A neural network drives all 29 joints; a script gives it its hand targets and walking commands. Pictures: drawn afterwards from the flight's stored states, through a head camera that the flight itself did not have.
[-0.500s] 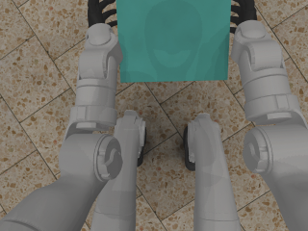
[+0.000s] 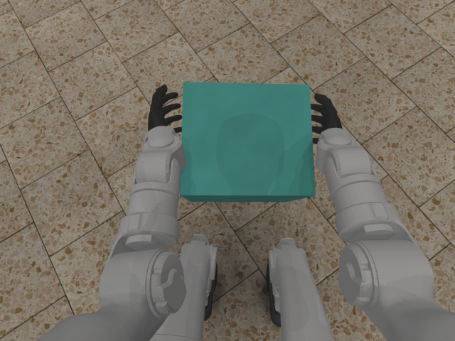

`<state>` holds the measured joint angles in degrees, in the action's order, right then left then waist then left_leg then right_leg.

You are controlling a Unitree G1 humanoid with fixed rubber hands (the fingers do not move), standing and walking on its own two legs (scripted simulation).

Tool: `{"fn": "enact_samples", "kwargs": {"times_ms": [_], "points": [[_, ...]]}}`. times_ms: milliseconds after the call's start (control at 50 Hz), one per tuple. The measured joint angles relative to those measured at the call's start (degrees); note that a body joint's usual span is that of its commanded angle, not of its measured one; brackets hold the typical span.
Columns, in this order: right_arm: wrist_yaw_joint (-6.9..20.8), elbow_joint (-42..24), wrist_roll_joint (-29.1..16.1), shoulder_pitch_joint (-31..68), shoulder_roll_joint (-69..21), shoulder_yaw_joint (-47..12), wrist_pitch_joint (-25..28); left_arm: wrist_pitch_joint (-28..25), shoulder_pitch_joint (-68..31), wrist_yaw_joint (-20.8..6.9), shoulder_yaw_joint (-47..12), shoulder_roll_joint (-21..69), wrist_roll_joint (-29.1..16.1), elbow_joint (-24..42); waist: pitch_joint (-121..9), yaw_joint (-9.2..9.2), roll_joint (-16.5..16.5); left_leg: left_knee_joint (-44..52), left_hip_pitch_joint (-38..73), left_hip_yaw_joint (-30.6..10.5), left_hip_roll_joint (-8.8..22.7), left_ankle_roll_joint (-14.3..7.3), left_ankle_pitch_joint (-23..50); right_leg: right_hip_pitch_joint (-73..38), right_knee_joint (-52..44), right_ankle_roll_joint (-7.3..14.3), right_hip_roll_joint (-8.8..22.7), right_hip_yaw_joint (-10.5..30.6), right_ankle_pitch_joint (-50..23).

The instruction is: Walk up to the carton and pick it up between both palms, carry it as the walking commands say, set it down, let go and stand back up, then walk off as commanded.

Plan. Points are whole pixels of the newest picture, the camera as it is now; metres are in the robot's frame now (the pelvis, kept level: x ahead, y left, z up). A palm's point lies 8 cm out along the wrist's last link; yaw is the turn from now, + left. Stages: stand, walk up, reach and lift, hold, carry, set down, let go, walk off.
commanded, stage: reach and lift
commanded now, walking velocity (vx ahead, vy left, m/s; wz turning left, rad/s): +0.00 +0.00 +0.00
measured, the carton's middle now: (242, 150) +0.45 +0.01 -0.10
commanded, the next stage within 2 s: none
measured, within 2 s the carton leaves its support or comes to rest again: neither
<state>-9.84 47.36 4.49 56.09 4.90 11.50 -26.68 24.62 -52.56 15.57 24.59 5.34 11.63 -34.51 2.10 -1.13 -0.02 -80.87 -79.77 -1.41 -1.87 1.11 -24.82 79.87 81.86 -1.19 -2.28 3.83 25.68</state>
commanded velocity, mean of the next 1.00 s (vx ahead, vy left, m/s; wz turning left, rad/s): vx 0.00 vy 0.00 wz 0.00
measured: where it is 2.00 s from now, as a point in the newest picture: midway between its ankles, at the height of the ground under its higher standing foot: (241, 301)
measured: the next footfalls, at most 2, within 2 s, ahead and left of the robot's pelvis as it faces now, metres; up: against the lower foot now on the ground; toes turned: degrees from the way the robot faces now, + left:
none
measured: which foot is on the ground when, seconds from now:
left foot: down 0.00-1.00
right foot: down 0.00-1.00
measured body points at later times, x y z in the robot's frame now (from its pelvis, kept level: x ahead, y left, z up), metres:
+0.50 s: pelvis +0.06 +0.00 +0.10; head +0.17 +0.00 +0.54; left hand +0.44 +0.15 +0.07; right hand +0.45 -0.15 +0.05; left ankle +0.11 +0.12 -0.57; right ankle +0.11 -0.13 -0.57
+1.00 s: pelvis +0.09 -0.01 +0.15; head +0.11 -0.01 +0.60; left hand +0.42 +0.15 +0.15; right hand +0.43 -0.16 +0.14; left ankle +0.11 +0.12 -0.57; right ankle +0.11 -0.13 -0.57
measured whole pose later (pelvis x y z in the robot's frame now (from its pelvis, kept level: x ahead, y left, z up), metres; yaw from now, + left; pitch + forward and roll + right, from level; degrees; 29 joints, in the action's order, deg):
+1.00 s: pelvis +0.09 -0.01 +0.15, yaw -1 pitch +12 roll +1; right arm -0.7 39.7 11.9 27.9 -2.3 14.8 -29.7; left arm 25.6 -25.3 0.2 28.1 10.8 16.1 -32.3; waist -10.6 -1.8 0.0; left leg -36.8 -32.9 -1.4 -0.6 0.8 -15.4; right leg 33.8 38.6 -0.8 -1.5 4.8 16.3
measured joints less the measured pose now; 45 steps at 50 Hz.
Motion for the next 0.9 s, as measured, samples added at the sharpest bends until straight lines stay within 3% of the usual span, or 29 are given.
{"fn": "enact_samples", "kwargs": {"times_ms": [100,240,440,680,900], "points": [[1.4,2.5,3.7,-7.2,-2.7,2.1,0.9,-1.0,6.5,-2.2,2.3,2.5,4.0,-3.1,-12.3,-0.07,0.0,5.4,1.5,0.0,0.0,-0.2,-0.1,-1.5,-5.3,0.0,0.3,0.1,0.1],[2.4,2.2,6.2,-12.5,-4.4,3.2,2.7,-2.6,10.5,-4.4,3.5,3.9,6.2,-3.9,-14.3,-0.07,0.0,13.4,9.3,0.0,0.2,-0.5,1.1,-9.2,-13.4,0.0,0.5,0.3,-1.2],[4.3,-2.8,6.7,-20.4,-5.1,3.2,4.0,-5.6,19.0,-12.6,3.5,4.9,4.6,-1.3,-14.3,-0.08,0.0,24.0,18.4,0.0,0.4,-0.6,4.3,-18.4,-24.3,0.0,0.7,0.5,-4.5],[5.1,-3.1,7.1,-22.1,-5.6,3.3,2.3,-3.9,22.0,-13.7,3.6,5.4,4.1,-0.1,-13.8,-0.08,0.0,33.4,30.4,0.0,0.8,-0.5,6.9,-29.9,-33.0,0.0,0.8,0.7,-7.0],[9.0,-5.8,7.4,-27.1,-6.8,3.3,-0.7,-0.9,26.4,-14.7,3.5,5.5,4.5,1.5,-13.3,-0.29,0.0,41.5,42.3,0.0,1.2,-0.3,8.9,-41.4,-40.4,0.3,0.8,0.9,-8.7]]}}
